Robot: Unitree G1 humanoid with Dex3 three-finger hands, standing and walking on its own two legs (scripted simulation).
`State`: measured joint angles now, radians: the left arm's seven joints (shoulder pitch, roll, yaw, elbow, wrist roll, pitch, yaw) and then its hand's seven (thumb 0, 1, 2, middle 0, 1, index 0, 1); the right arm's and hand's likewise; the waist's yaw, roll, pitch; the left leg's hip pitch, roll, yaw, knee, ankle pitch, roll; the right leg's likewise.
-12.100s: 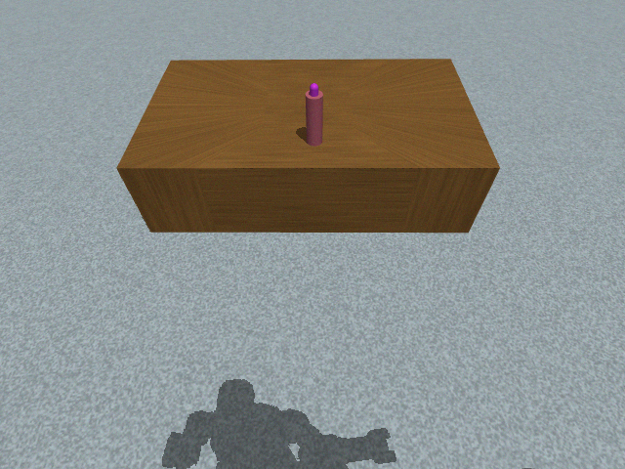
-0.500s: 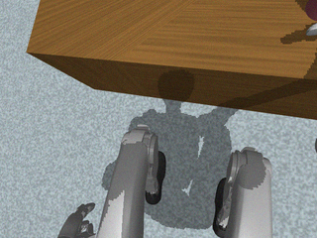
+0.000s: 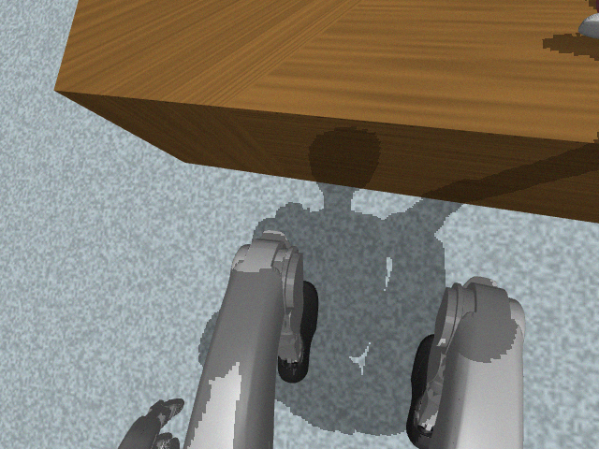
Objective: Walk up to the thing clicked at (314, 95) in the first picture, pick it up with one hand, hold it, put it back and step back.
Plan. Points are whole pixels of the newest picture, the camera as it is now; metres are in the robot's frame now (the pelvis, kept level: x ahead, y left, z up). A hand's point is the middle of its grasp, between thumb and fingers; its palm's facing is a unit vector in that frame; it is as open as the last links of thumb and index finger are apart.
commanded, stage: close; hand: right
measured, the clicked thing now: out of the picture +0.62 -0.22 +0.08
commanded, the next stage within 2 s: settle in 0.22 s
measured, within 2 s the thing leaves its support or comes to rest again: leaves its support in 0.72 s
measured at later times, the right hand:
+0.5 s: hand out of the picture +0.60 -0.22 +0.02, palm faces +0.18 +0.98 -0.04, open 8.7 cm
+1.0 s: hand out of the picture +0.60 -0.21 +0.08, palm faces +0.20 +0.98 -0.04, open 9.0 cm
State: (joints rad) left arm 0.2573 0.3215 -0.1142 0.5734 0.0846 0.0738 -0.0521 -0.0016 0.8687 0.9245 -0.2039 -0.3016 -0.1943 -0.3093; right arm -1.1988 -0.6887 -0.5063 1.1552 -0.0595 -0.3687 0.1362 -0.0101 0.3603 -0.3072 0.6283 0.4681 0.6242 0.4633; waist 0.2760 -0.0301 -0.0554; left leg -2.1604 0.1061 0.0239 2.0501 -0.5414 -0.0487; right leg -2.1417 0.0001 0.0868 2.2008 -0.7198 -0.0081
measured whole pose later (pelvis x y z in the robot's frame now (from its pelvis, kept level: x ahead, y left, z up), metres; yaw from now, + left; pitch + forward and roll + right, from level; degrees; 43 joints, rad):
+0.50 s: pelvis +0.00 +0.00 +0.00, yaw +0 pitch +38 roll +7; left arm 0.25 0.31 -0.10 0.57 0.08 0.08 -0.06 0.00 0.87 0.92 -0.21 -0.31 -0.20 -0.31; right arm -1.15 -0.64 -0.50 1.09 -0.05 -0.35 0.10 -0.04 0.28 -1.00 0.78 1.06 0.85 1.11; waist 0.26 -0.04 -0.07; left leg -2.15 0.11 0.02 2.05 -0.55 -0.05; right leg -2.13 0.00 0.08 2.20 -0.73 -0.01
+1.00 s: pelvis +0.01 +0.00 +0.07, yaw -1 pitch +38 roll +4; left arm 0.24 0.30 -0.06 0.62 0.05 0.02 -0.01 0.00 0.89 0.91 -0.20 -0.30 -0.20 -0.31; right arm -1.13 -0.59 -0.47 1.09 -0.03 -0.31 0.06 -0.04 0.38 -1.17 0.77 1.15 0.84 1.21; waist 0.24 -0.03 -0.10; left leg -1.98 0.10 0.02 1.86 -0.54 -0.04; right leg -1.94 -0.01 0.05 1.98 -0.71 -0.01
